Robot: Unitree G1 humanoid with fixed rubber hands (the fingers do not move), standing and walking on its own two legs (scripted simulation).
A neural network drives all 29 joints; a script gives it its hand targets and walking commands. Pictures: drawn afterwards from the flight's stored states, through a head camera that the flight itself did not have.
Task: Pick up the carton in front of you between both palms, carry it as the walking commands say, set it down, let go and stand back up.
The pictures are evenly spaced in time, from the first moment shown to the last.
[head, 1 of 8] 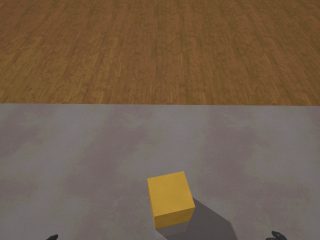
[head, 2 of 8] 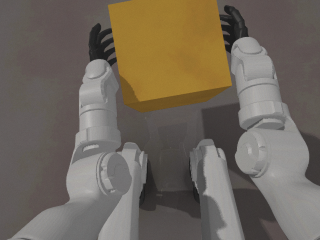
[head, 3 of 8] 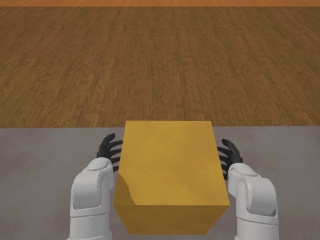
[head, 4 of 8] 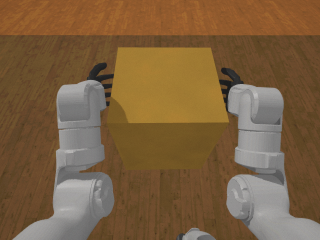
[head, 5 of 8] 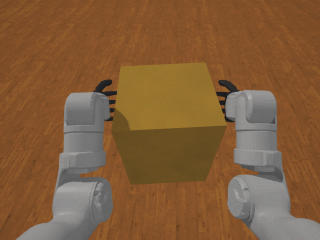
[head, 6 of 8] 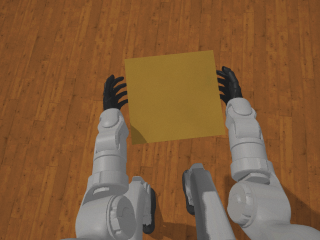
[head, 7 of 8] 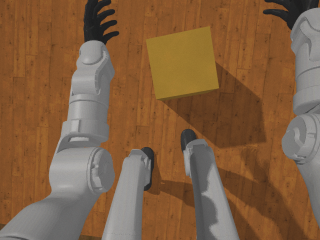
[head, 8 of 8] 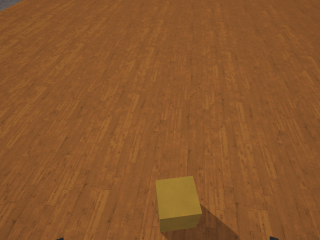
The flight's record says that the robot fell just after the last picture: no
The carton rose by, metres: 1.00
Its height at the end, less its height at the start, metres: +0.28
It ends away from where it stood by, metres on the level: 4.77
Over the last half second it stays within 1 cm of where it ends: yes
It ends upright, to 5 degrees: yes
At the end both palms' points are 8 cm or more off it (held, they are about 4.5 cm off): yes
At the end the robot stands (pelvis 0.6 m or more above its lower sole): yes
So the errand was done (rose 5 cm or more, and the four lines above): yes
